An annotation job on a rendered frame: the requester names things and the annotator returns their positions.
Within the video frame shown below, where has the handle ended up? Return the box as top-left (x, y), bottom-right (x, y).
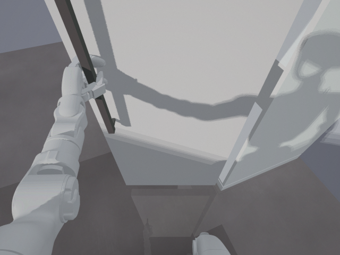
top-left (54, 0), bottom-right (116, 134)

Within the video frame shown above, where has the right robot thigh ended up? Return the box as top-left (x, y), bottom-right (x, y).
top-left (192, 235), bottom-right (231, 255)

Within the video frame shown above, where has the robot left hand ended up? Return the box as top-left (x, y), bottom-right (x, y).
top-left (62, 55), bottom-right (108, 102)

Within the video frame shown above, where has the left robot upper arm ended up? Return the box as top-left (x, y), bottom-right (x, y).
top-left (0, 174), bottom-right (80, 255)

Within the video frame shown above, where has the fridge door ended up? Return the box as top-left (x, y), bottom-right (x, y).
top-left (44, 0), bottom-right (304, 185)

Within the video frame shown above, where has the left robot forearm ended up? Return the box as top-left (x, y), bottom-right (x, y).
top-left (12, 95), bottom-right (88, 219)

